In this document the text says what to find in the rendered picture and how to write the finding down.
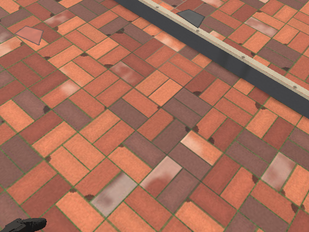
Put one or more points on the robot left hand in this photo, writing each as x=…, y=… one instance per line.
x=25, y=225

